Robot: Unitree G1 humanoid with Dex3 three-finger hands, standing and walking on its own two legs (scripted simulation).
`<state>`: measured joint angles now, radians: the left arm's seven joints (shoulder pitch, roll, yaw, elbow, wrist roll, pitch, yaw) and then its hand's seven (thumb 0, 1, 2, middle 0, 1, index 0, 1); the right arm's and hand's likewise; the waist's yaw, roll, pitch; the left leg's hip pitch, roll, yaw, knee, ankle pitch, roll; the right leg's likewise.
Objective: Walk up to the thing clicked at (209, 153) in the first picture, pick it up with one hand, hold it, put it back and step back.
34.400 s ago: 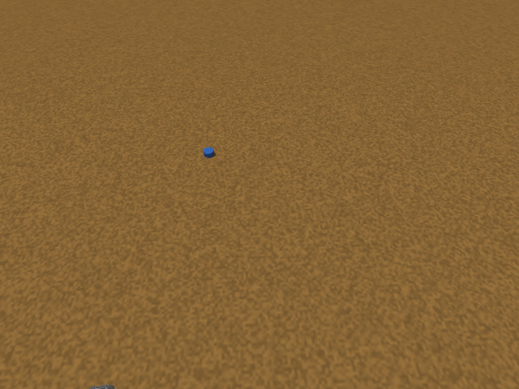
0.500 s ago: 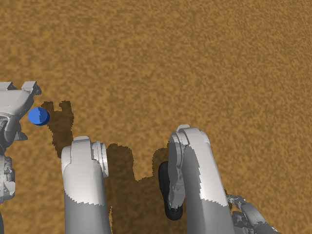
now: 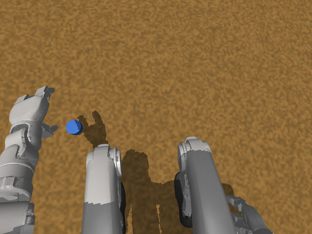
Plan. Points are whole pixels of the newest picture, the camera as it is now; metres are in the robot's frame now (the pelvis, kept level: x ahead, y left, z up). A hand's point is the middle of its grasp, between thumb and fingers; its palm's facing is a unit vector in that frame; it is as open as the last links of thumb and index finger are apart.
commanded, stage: home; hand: left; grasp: from above
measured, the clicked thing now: (74, 127) +0.42 +0.30 -0.39
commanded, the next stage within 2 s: none
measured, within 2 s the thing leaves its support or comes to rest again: neither
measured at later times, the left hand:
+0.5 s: hand (19, 183) +0.24 +0.22 +0.09, palm faces -0.01 -0.92 -0.40, open 7.4 cm
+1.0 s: hand out of the picture +0.22 +0.19 +0.27, palm faces +0.17 -0.97 -0.20, open 7.4 cm
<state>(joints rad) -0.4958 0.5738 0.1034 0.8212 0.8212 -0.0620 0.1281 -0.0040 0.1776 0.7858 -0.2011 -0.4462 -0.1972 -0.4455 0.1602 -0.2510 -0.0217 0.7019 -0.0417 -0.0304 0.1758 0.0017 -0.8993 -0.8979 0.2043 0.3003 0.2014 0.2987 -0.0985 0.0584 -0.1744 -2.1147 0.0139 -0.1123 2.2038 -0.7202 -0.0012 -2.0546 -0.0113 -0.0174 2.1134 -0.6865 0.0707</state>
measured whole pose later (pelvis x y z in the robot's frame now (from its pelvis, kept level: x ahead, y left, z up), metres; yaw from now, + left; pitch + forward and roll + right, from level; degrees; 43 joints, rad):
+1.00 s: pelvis +0.08 +0.00 +0.31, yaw +6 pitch +12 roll -3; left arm 0.53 0.22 0.04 -0.19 -0.07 0.47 0.04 0.01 0.90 0.90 -0.20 -0.30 -0.20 -0.30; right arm 0.32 -0.22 0.03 0.50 0.03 -0.21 -0.18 0.01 -0.90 -0.90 0.20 0.30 0.20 0.30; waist -0.05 0.06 -0.20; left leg -0.75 0.05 -0.06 1.04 -0.51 -0.01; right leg -0.69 -0.02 -0.05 0.96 -0.47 0.04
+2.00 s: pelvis +0.08 +0.00 +0.31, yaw +6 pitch +10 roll -3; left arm 0.50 0.22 0.03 -0.14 -0.05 0.46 0.01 0.01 0.90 0.89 -0.20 -0.30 -0.20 -0.30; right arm 0.28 -0.22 0.03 0.55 0.01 -0.24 -0.18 0.01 -0.90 -0.90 0.20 0.30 0.20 0.30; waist -0.03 0.04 -0.17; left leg -0.70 0.04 -0.06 1.03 -0.50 -0.02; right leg -0.65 -0.02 -0.05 0.95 -0.47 0.03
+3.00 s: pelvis +0.08 +0.00 +0.31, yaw +6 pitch +10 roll -3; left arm 0.51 0.23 0.03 -0.15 -0.05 0.46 0.02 0.01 0.90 0.89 -0.20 -0.30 -0.20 -0.30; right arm 0.29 -0.22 0.02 0.54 0.01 -0.23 -0.18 0.01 -0.90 -0.90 0.21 0.30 0.20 0.30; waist -0.03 0.04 -0.17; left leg -0.70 0.04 -0.06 1.03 -0.52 -0.02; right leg -0.65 -0.02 -0.05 0.95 -0.48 0.04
